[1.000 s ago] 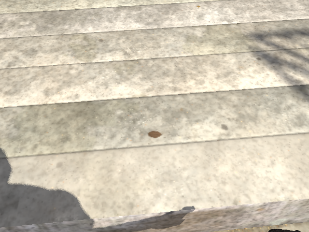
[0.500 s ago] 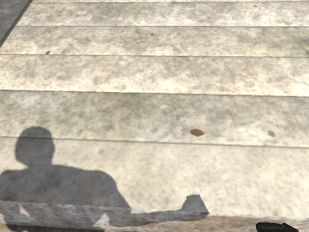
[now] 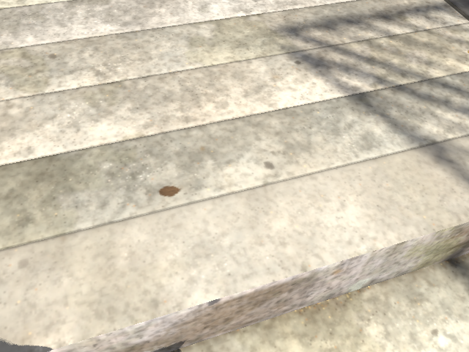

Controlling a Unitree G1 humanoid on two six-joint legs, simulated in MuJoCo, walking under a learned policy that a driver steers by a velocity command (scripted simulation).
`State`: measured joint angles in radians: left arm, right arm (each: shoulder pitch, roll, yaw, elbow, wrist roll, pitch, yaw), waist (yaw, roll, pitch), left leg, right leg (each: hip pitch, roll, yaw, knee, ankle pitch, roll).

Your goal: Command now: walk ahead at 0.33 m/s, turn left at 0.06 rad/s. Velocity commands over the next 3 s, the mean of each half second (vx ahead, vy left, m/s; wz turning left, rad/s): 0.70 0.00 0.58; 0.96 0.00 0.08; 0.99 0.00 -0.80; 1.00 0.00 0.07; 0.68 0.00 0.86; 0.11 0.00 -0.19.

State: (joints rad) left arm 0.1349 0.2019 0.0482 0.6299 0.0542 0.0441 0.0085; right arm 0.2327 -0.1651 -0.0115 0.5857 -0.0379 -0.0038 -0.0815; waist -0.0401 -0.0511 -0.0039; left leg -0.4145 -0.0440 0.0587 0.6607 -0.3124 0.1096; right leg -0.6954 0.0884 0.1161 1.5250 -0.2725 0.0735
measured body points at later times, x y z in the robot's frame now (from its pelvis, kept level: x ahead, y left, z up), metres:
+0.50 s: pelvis +0.11 -0.04 +0.00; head +0.11 -0.05 +0.45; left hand +0.07 +0.21 -0.13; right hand +0.40 -0.18 -0.05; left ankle +0.07 +0.07 -0.35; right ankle +0.07 -0.16 -0.72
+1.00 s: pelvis +0.37 +0.13 +0.23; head +0.38 +0.14 +0.68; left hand +0.59 +0.36 +0.22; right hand +0.35 -0.12 +0.09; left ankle +0.24 +0.12 -0.51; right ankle +0.53 +0.06 -0.17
